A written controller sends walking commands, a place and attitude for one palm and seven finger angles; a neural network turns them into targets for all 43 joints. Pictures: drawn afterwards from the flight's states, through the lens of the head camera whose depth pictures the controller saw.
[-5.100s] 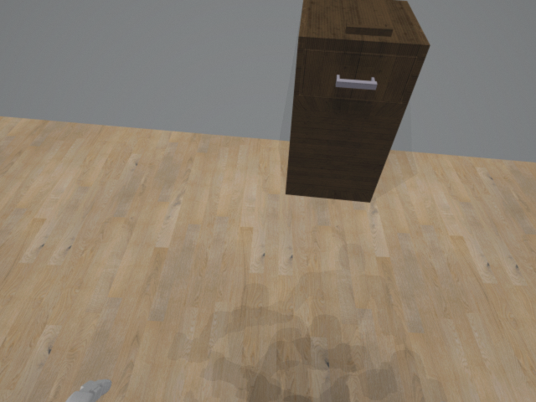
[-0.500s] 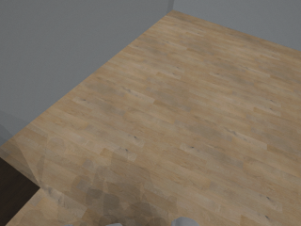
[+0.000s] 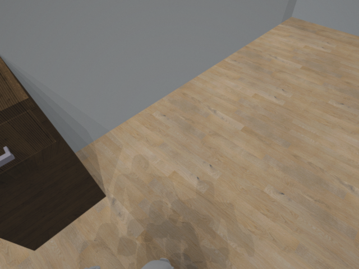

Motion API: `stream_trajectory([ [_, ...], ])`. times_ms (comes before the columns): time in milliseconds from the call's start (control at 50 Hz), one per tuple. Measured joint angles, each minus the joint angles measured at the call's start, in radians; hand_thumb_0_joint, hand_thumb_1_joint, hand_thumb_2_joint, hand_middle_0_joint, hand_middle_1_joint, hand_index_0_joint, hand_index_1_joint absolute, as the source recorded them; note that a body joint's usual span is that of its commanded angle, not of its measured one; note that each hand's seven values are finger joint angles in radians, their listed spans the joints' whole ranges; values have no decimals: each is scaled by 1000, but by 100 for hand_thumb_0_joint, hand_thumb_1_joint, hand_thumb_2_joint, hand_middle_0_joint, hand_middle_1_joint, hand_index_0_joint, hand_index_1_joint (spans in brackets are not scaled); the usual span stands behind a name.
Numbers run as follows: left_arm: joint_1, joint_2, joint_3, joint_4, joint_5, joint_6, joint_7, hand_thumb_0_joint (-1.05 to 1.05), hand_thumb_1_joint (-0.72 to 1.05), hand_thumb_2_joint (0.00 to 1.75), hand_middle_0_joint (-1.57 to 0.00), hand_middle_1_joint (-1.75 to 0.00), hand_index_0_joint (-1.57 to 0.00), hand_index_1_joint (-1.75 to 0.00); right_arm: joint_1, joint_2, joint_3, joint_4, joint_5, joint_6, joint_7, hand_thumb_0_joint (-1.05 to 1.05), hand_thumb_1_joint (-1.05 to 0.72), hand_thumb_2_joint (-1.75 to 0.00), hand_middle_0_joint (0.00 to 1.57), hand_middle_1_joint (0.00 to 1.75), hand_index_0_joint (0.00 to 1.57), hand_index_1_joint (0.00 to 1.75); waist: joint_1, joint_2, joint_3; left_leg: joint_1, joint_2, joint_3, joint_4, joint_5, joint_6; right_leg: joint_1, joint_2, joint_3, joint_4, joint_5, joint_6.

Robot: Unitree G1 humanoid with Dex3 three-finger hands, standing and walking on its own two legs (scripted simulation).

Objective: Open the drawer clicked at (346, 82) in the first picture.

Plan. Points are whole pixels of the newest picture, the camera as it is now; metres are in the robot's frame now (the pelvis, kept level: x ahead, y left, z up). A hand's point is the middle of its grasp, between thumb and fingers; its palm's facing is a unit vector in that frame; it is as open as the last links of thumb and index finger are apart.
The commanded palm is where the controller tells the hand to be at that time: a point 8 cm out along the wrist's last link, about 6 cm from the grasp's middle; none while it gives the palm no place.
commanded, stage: turn to face it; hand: left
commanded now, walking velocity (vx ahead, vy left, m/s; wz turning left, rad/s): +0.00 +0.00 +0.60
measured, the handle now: out of the picture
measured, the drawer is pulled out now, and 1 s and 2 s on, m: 0.00 0.00 0.00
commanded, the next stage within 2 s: take the last steps up to it in 1.08 s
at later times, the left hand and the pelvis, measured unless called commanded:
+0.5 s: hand out of the picture -0.04 +0.25 -0.18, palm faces +0.35 -0.90 -0.26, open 7.4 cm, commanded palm none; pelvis +0.01 +0.04 -0.01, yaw +18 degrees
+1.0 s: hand out of the picture +0.05 +0.23 -0.13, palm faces +0.52 -0.80 -0.31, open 7.4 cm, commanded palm none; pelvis +0.05 +0.00 +0.00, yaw +34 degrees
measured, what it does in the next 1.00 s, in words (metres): steps on the spot, turning left: left foot, then right foot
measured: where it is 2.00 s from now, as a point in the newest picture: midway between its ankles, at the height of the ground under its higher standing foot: outside the picture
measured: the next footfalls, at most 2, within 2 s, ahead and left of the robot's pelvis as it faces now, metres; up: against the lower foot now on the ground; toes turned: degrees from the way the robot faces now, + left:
left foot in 0.40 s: +0.00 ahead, +0.14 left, +0.00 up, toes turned +22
right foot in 0.88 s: +0.13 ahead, -0.06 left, +0.00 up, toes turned +28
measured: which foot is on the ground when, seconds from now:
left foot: up 0.00-0.38, down 0.40-0.90, up 0.92-1.00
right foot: down 0.00-0.42, up 0.44-0.86, down 0.88-1.00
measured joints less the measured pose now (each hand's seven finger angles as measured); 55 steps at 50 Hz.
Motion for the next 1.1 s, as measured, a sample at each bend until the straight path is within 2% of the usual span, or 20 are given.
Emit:
stream_trajectory([
  [40,20,-8,-4,3,-2,0,3,0,90,90,-20,-29,-20,-30,-1,-7,-3,1,-3,4,7,0,-91,-89,20,30,20,30,3,-6,-1,-43,18,35,180,-7,-16,24,-16,-19,-30,6,-2],
  [80,30,-12,-8,10,-2,-7,2,0,90,90,-20,-29,-20,-30,-4,-12,-3,-2,-3,0,12,0,-91,-89,20,30,20,30,-2,-12,9,-59,49,57,292,18,-34,44,-30,-41,-51,13,-3],
  [160,37,-19,-18,12,0,-22,0,0,90,90,-21,-29,-20,-30,-9,-18,0,4,0,4,13,0,-91,-89,19,30,20,30,-6,-22,33,-34,103,73,329,24,-62,63,-57,-98,-53,3,-3],
  [280,55,-8,-17,10,9,-26,-3,0,91,89,-21,-30,-20,-30,-51,-14,16,22,3,19,12,1,-91,-89,19,30,20,30,20,-42,64,59,143,119,157,-35,-65,61,-97,-173,-11,-32,13],
  [340,66,11,-10,17,12,-19,-5,0,91,89,-21,-30,-20,-30,-84,-5,29,12,7,9,13,1,-91,-89,19,30,20,30,39,-60,77,127,140,160,4,-50,-49,51,-119,-203,28,-57,30],
  [380,75,30,-2,24,10,-14,-6,0,91,89,-21,-30,-20,-30,-100,1,36,-4,8,-4,14,1,-91,-89,19,30,20,30,46,-75,79,182,128,189,-123,-4,-33,40,-138,-225,73,-85,47],
  [400,84,41,2,26,5,-11,-8,0,91,89,-21,-30,-20,-30,-105,2,40,-14,7,-14,15,1,-91,-89,19,30,20,30,48,-83,75,217,120,201,-197,40,-9,23,-151,-231,118,-106,56],
  [420,82,57,8,33,1,-4,-10,0,90,89,-21,-30,-20,-30,-115,10,41,-20,6,-26,14,1,-91,-89,19,30,20,30,48,-105,79,220,102,206,-204,27,29,-10,-173,-207,193,-116,66],
  [460,67,81,17,45,-3,21,-7,0,91,90,-21,-29,-20,-30,-124,22,48,-33,12,-47,12,0,-91,-89,19,30,20,30,53,-125,88,214,90,196,-177,5,64,-97,-156,-105,399,-213,88],
  [520,37,94,26,51,-2,40,-4,1,91,90,-20,-29,-20,-30,-112,30,55,-41,12,-59,-3,0,-91,-89,20,30,20,30,45,-112,80,240,92,159,-219,26,66,-194,-113,-29,591,-207,109],
  [580,2,97,29,31,-3,33,-12,1,91,90,-20,-29,-20,-30,-92,32,58,-36,10,-57,-10,0,-91,-89,20,30,20,30,39,-98,70,272,85,122,-282,62,70,-251,-98,13,629,-127,121],
  [660,-43,93,26,-2,-3,23,-14,1,91,90,-20,-29,-20,-30,-60,35,59,-26,8,-53,-9,0,-91,-89,20,30,20,30,27,-88,55,291,69,77,-330,91,70,-271,-86,50,569,-66,133],
  [760,-86,77,19,-27,-5,22,-11,0,91,90,-20,-29,-20,-30,-21,38,54,-18,3,-47,-7,0,-90,-89,20,30,20,30,2,-74,44,288,48,26,-336,97,59,-236,-56,64,434,-82,134],
  [840,-104,56,6,-40,-12,11,-9,0,91,90,-20,-29,-20,-30,5,31,45,-9,0,-39,-10,0,-90,-89,20,30,20,30,-19,-48,41,270,36,-14,-303,81,38,-156,-17,55,246,-84,120],
  [880,-100,47,-3,-48,-14,-5,-10,0,91,90,-20,-29,-20,-30,20,24,40,-4,3,-35,-10,0,-90,-89,20,30,20,30,-21,-36,35,253,27,-29,-264,61,22,-86,-3,42,90,5,108],
  [900,-99,33,-7,-46,-10,-17,-8,0,91,90,-20,-29,-20,-30,23,14,35,1,8,-34,-10,0,-90,-89,20,30,20,30,-21,-11,38,235,34,-40,-222,46,16,-67,8,24,60,18,64],
  [920,-95,22,-15,-44,-6,-25,-7,0,91,90,-20,-29,-20,-30,24,6,29,6,11,-29,-12,0,-90,-89,20,30,20,30,-25,7,41,206,32,-39,-141,-27,5,-63,10,8,66,14,27],
  [960,-77,8,-29,-43,-4,-33,-7,0,90,90,-20,-29,-20,-30,33,-1,21,12,10,-16,-15,0,-91,-89,20,30,20,30,-29,12,37,136,18,-12,66,-134,-7,-47,-11,-17,68,1,-13],
  [1020,-43,-8,-32,-32,-6,-30,-4,0,90,90,-21,-29,-20,-30,35,-8,15,30,5,-3,-6,0,-91,-89,20,30,20,30,-22,9,29,64,40,29,297,-87,-22,-4,-33,-43,19,15,-22],
  [1100,0,-19,-32,-6,-6,-30,-3,0,90,90,-21,-29,-20,-30,31,-10,16,47,3,3,0,0,-91,-89,19,30,20,30,-14,5,26,34,89,38,378,8,-42,33,-42,-81,-33,37,-24],
])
